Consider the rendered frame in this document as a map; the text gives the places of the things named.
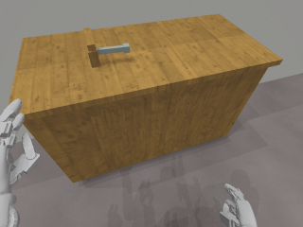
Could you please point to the counter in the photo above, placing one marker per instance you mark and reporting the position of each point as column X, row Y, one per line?
column 184, row 82

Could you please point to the left robot forearm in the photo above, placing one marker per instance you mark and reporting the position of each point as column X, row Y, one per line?
column 9, row 217

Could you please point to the right robot hand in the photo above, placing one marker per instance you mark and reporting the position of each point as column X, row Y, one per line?
column 241, row 211

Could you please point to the tap lever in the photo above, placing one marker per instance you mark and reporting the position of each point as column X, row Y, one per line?
column 113, row 49

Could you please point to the left robot hand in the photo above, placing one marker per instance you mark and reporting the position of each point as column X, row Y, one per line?
column 10, row 123

